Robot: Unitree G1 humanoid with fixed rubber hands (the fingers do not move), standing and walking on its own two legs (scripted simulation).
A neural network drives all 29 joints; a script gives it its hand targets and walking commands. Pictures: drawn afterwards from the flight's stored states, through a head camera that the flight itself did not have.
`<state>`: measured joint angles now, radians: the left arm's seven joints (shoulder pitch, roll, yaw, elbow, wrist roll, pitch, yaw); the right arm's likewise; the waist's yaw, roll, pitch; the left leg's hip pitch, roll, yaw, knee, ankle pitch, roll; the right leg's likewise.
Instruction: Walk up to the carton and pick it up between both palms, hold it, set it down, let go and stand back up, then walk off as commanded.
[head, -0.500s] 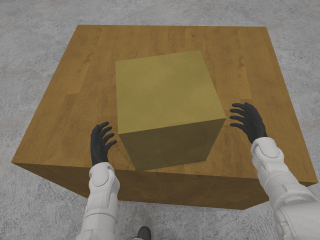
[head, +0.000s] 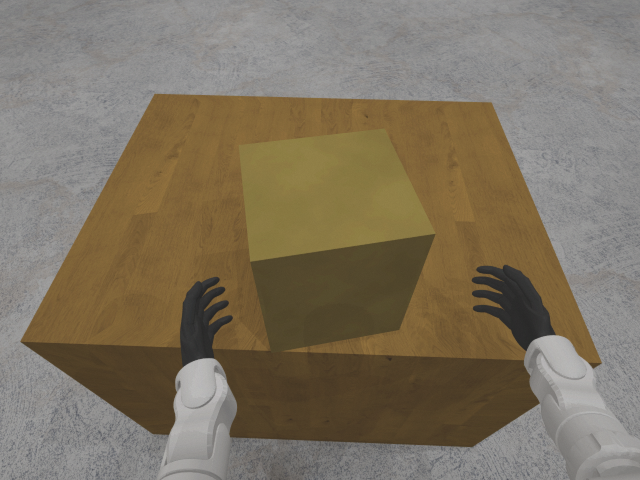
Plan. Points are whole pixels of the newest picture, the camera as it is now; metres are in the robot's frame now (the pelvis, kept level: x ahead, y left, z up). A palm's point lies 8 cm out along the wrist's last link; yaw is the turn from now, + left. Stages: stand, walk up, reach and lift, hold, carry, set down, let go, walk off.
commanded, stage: set down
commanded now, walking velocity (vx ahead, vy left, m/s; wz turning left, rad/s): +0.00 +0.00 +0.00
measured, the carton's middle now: (325, 245) +0.46 +0.08 +0.00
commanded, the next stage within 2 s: none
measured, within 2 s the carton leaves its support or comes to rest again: neither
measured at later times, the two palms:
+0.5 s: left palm (203, 378) +0.24 +0.20 -0.01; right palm (549, 363) +0.32 -0.23 -0.02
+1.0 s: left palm (196, 413) +0.20 +0.20 -0.02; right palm (570, 417) +0.26 -0.24 -0.02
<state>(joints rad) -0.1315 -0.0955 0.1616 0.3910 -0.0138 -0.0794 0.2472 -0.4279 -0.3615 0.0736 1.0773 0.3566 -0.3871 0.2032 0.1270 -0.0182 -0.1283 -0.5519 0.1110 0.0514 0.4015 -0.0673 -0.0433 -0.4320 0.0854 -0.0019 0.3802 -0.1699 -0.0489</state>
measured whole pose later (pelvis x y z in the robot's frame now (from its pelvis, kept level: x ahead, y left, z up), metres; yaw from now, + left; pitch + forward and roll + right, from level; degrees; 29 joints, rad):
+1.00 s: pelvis +0.03 -0.01 +0.00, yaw +1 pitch +3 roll +0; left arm 0.25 -0.09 0.12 0.26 0.00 -0.08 0.23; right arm 0.04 -0.38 0.14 0.79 0.41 -0.37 0.21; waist 0.07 -0.02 -0.09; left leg -0.32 0.09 0.05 0.39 -0.13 -0.04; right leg -0.20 0.07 0.00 0.38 -0.24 -0.06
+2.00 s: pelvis +0.04 -0.01 +0.01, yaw +2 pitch +1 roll +1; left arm 0.29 0.05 0.11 0.38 -0.02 -0.01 0.11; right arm 0.19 -0.30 0.14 0.72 0.25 -0.28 0.13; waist 0.05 -0.05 -0.07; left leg -0.23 0.07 0.05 0.35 -0.14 -0.04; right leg -0.13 0.05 0.00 0.38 -0.28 -0.06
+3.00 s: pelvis +0.06 -0.01 +0.01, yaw +2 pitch +1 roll +1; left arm 0.25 0.17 0.11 0.45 0.00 0.14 -0.03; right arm 0.19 -0.19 0.14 0.72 0.05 -0.21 -0.04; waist 0.00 -0.05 0.00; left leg -0.22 0.07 0.05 0.35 -0.16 -0.04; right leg -0.12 0.05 0.00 0.38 -0.29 -0.06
